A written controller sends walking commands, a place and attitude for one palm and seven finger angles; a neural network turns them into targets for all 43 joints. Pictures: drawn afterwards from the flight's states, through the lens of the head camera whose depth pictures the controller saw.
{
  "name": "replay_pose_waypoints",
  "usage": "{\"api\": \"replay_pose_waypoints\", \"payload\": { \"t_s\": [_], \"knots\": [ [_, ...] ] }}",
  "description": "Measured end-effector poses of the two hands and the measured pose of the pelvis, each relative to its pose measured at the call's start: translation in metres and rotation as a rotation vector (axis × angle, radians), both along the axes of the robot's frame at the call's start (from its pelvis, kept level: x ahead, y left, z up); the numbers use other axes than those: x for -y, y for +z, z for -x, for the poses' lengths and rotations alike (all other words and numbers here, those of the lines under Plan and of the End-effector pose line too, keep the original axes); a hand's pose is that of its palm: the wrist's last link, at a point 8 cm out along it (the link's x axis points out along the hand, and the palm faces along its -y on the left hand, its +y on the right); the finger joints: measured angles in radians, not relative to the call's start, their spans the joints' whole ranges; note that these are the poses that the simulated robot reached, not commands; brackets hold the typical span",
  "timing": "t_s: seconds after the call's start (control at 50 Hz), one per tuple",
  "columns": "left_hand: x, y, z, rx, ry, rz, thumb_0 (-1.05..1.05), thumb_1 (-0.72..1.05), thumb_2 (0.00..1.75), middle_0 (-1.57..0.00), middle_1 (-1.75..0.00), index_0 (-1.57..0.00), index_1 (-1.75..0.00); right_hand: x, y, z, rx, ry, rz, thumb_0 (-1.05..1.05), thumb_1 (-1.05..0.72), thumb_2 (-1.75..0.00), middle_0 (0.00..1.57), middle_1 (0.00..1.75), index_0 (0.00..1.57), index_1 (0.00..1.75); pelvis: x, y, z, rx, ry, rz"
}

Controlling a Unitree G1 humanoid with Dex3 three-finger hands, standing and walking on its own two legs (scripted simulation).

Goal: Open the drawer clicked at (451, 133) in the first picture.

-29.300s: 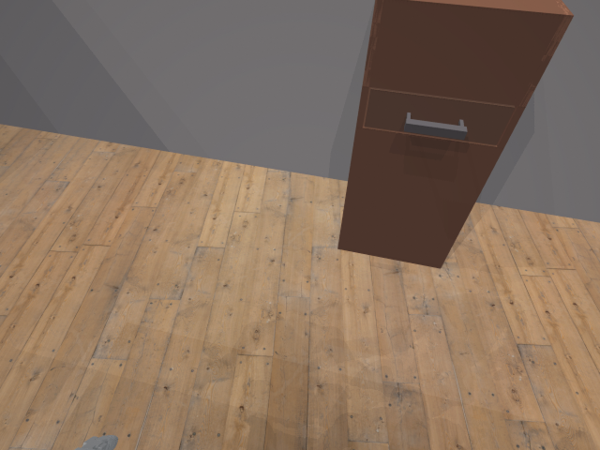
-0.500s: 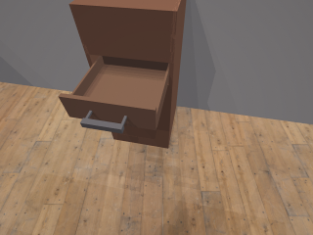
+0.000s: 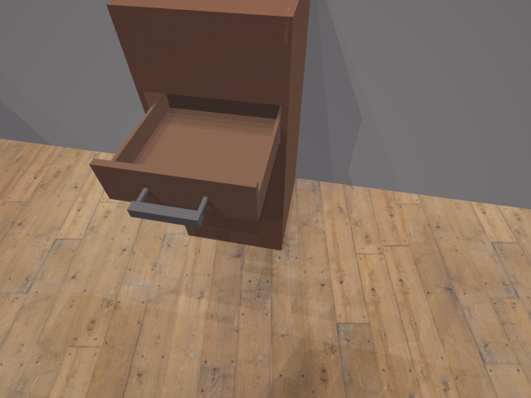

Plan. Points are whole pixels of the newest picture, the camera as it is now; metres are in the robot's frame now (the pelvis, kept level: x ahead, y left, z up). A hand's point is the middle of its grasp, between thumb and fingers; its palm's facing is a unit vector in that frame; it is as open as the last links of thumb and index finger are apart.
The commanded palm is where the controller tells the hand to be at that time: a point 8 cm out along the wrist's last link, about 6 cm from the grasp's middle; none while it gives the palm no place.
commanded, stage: look to check the result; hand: left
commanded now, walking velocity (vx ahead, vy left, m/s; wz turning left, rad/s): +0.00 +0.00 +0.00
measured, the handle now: (169, 205) +0.51 +0.25 -0.09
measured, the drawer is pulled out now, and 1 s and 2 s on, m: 0.30 0.30 0.30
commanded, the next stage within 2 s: stand and wait in 0.32 s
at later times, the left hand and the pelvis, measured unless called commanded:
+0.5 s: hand out of the picture -0.01 +0.14 -0.17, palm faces +0.07 -0.98 -0.18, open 7.4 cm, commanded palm none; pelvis +0.01 -0.01 +0.00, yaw +1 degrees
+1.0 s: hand out of the picture +0.00 +0.14 -0.17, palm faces +0.08 -0.98 -0.17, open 7.4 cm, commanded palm none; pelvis +0.02 -0.01 +0.00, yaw +1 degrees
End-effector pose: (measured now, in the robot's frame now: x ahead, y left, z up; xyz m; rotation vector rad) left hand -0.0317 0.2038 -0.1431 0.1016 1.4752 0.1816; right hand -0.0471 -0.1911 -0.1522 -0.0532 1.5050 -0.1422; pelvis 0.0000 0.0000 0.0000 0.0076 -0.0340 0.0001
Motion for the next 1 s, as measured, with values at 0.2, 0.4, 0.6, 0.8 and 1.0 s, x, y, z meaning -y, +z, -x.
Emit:
{"api": "replay_pose_waypoints", "payload": {
  "t_s": [0.2, 0.4, 0.6, 0.8, 1.0],
  "knots": [
    [0.006, 0.000, -0.009, 0.008, -0.002, 0.003, 0.00, 0.91, 0.89, -0.20, -0.30, -0.20, -0.30, 0.004, 0.000, -0.007, -0.001, 0.002, -0.004, 0.00, -0.91, -0.90, 0.20, 0.30, 0.20, 0.30, 0.005, 0.000, -0.005, -0.001, 0.003, 0.001],
    [0.010, 0.000, -0.017, 0.016, 0.004, 0.001, 0.01, 0.92, 0.89, -0.20, -0.30, -0.20, -0.30, 0.006, 0.000, -0.015, 0.000, 0.008, -0.007, 0.00, -0.91, -0.90, 0.20, 0.30, 0.20, 0.30, 0.010, 0.000, -0.010, -0.002, 0.009, 0.002],
    [0.013, 0.000, -0.019, 0.014, 0.012, 0.004, 0.00, 0.91, 0.89, -0.20, -0.30, -0.20, -0.30, 0.010, 0.000, -0.022, -0.001, 0.011, -0.001, 0.00, -0.91, -0.90, 0.20, 0.30, 0.20, 0.30, 0.012, 0.001, -0.015, -0.003, 0.012, 0.004],
    [0.015, -0.001, -0.021, 0.010, 0.017, 0.010, 0.00, 0.91, 0.89, -0.20, -0.30, -0.20, -0.30, 0.011, 0.001, -0.026, -0.004, 0.014, 0.005, 0.00, -0.91, -0.90, 0.20, 0.30, 0.20, 0.30, 0.012, 0.001, -0.018, -0.005, 0.014, 0.005],
    [0.013, -0.001, -0.023, 0.011, 0.015, 0.007, 0.00, 0.91, 0.89, -0.20, -0.30, -0.20, -0.30, 0.009, 0.000, -0.029, 0.001, 0.014, 0.002, 0.00, -0.91, -0.90, 0.20, 0.30, 0.20, 0.30, 0.011, 0.001, -0.020, -0.004, 0.013, 0.004]
  ]
}}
